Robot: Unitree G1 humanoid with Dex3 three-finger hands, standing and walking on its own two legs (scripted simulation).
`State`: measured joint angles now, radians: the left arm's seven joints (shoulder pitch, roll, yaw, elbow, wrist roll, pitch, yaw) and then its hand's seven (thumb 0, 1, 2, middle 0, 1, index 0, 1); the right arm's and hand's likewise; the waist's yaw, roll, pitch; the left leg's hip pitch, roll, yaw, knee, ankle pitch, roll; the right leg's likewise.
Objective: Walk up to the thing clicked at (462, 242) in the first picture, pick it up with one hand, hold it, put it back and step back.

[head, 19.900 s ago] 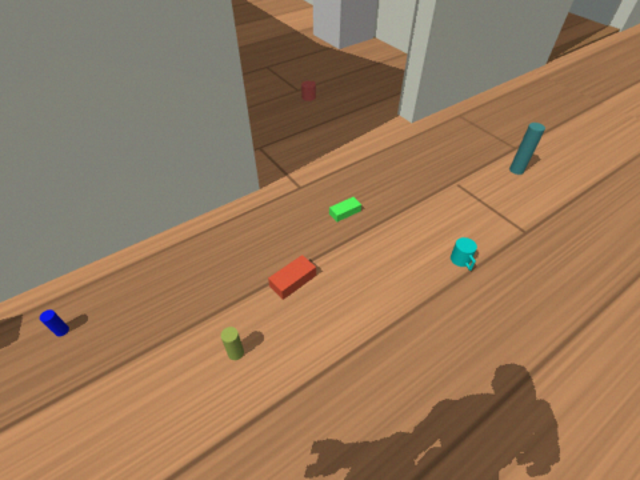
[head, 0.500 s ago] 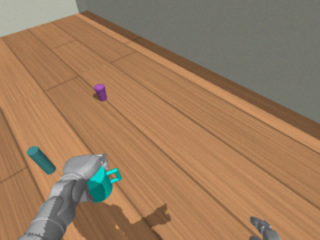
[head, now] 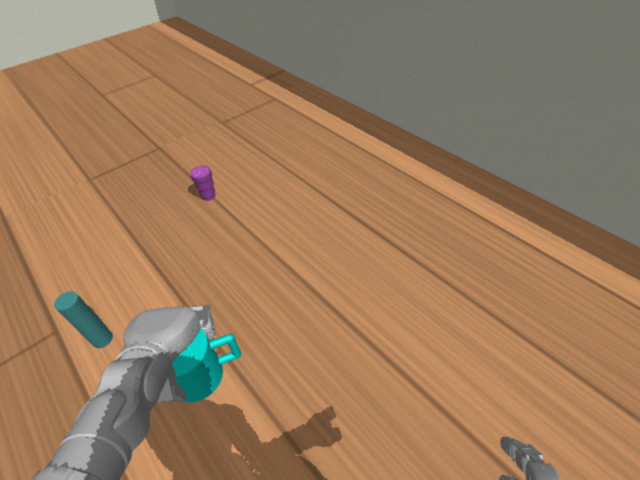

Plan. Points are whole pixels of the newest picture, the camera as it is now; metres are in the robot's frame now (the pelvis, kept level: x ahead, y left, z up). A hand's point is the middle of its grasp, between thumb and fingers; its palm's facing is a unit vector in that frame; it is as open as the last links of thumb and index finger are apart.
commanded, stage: hold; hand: left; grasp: from above
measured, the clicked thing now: (199, 359) +0.32 +0.20 -0.06
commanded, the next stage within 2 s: crouch in 0.02 s
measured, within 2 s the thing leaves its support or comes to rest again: neither
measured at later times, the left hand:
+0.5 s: hand (186, 391) +0.29 +0.23 -0.10, palm faces -0.46 -0.03 -0.89, open 10.7 cm
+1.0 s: hand (222, 415) +0.33 +0.24 -0.35, palm faces -0.44 +0.01 -0.90, open 10.7 cm
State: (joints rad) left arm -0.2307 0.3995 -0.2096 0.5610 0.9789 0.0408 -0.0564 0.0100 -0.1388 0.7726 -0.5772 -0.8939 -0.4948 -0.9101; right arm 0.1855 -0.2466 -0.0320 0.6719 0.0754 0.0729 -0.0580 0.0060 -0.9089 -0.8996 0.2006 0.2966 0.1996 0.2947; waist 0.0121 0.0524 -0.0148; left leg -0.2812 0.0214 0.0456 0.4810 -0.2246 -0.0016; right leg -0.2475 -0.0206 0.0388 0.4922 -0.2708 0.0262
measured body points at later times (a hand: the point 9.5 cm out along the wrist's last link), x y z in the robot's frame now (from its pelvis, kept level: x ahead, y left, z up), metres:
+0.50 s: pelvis -0.01 +0.00 -0.02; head +0.04 -0.01 +0.43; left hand +0.31 +0.23 -0.05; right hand +0.13 -0.26 -0.13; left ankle +0.02 +0.12 -0.74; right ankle -0.01 -0.14 -0.74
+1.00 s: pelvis -0.07 +0.01 -0.22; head +0.09 +0.03 +0.19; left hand +0.35 +0.24 -0.30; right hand -0.03 -0.26 -0.35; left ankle +0.01 +0.12 -0.74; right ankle -0.01 -0.14 -0.74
